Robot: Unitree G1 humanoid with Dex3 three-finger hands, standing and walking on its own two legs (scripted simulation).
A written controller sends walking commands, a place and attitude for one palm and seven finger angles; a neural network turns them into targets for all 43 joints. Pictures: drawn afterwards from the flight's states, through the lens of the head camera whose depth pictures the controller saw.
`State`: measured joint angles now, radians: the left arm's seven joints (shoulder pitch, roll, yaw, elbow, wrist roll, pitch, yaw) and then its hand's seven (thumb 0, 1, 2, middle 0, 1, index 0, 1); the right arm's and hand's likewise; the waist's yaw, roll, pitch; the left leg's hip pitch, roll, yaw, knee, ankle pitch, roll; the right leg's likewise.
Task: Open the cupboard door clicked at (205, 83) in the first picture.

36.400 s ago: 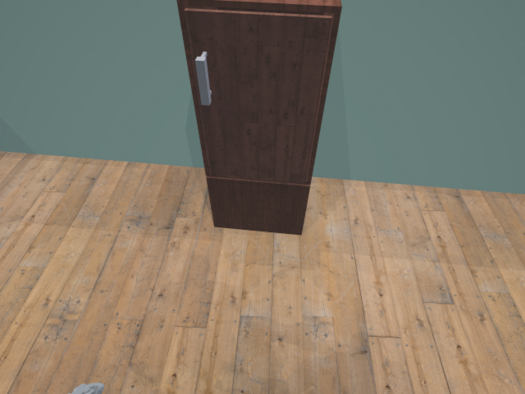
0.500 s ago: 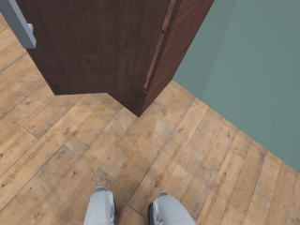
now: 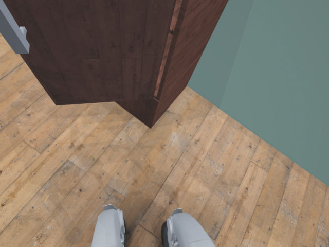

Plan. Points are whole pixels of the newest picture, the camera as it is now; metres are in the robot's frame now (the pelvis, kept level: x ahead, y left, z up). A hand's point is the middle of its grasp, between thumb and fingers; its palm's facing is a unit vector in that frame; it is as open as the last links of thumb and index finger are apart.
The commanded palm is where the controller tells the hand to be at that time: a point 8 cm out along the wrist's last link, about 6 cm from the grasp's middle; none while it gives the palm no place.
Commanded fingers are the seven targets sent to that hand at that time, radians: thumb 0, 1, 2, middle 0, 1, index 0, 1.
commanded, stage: slide the fingers in behind the handle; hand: left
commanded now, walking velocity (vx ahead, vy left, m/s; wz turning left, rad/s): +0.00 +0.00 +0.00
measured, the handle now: (7, 15) +0.58 +0.28 +0.10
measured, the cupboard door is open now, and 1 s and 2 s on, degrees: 46 46 47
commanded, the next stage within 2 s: close the thumb around the handle in 1.54 s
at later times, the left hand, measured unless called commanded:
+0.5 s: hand out of the picture +0.52 +0.29 +0.11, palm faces +0.07 -1.00 +0.00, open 14.0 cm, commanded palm +0.51 +0.32 +0.10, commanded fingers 0.00 -0.50 0.30 -0.30 -1.20 -0.30 -1.20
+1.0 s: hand (10, 36) +0.53 +0.26 +0.11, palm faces +0.07 -1.00 +0.01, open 14.0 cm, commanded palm +0.50 +0.29 +0.10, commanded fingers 0.00 -0.50 0.30 -0.30 -1.20 -0.30 -1.20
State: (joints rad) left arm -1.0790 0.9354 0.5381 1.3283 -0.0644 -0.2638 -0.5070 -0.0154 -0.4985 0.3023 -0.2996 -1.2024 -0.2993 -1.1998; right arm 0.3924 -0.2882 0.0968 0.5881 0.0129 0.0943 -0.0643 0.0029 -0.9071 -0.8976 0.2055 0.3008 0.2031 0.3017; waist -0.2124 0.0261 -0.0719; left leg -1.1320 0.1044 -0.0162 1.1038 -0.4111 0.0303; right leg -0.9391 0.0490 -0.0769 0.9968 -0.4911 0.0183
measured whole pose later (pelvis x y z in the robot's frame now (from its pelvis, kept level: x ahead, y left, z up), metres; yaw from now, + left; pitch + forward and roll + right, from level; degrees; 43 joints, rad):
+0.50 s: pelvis +0.00 +0.00 +0.00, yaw +0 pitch +24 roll -6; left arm -1.02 0.83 0.51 1.25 -0.09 -0.27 -0.46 -0.02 -0.50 0.30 -0.30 -1.20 -0.30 -1.20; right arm 0.40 -0.28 0.08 0.61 0.01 0.09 -0.04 0.00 -0.91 -0.90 0.20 0.30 0.20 0.30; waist -0.20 0.03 -0.09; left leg -1.10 0.11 -0.01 1.09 -0.41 0.02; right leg -0.91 0.05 -0.07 0.99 -0.50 0.01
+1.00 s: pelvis +0.01 -0.01 +0.01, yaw +0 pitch +23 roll -5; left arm -0.99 0.71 0.48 1.22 -0.09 -0.31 -0.37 -0.02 -0.50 0.30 -0.30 -1.20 -0.30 -1.20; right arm 0.41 -0.27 0.06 0.63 0.00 0.09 -0.03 0.00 -0.91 -0.90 0.20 0.30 0.20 0.30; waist -0.20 0.03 -0.09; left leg -1.05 0.10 0.00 1.06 -0.41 0.02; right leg -0.88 0.04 -0.06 0.97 -0.50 0.01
